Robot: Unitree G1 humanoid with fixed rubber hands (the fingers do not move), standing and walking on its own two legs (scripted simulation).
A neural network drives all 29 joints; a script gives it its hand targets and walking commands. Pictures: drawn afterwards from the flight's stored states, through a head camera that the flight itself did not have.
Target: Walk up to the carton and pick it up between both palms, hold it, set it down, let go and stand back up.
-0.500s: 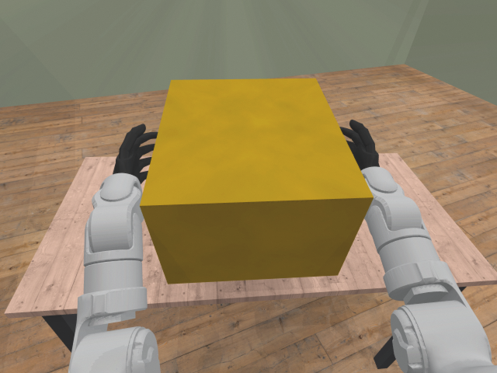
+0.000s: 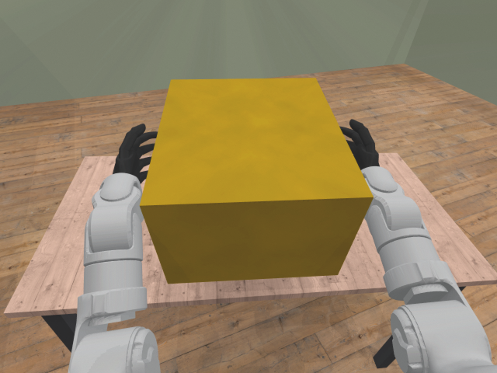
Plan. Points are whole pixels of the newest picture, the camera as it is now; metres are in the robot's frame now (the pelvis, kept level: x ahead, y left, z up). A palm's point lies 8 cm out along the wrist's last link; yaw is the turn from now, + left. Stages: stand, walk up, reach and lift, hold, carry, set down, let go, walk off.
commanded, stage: hold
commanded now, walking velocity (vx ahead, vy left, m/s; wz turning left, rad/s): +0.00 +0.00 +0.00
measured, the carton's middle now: (248, 170) +0.40 +0.01 +0.16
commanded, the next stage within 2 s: none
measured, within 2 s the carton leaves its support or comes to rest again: neither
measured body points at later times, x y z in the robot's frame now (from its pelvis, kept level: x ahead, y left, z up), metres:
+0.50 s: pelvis +0.00 +0.00 +0.00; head -0.06 +0.03 +0.45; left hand +0.36 +0.19 +0.18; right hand +0.38 -0.18 +0.19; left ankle +0.03 +0.12 -0.75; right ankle -0.02 -0.11 -0.75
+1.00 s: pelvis -0.01 +0.00 +0.00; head -0.06 +0.02 +0.45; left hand +0.36 +0.19 +0.18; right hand +0.37 -0.18 +0.19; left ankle +0.03 +0.12 -0.75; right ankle -0.02 -0.11 -0.75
